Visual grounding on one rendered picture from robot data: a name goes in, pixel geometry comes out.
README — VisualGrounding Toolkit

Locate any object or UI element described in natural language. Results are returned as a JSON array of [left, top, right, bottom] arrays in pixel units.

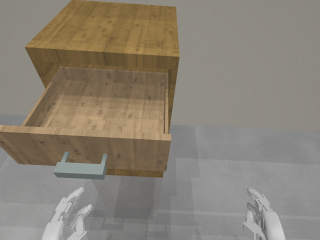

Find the handle
[[53, 151, 108, 180]]

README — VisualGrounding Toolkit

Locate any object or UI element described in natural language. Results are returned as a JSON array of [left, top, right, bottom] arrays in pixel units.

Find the cabinet
[[25, 0, 180, 178]]

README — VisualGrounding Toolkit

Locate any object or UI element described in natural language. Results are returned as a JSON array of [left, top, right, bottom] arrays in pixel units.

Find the left robot hand
[[41, 187, 93, 240]]

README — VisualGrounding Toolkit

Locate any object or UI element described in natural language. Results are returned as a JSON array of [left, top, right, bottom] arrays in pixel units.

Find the right robot hand
[[243, 187, 286, 240]]

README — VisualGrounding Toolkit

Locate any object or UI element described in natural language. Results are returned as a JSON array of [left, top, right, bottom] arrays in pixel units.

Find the drawer
[[0, 66, 171, 172]]

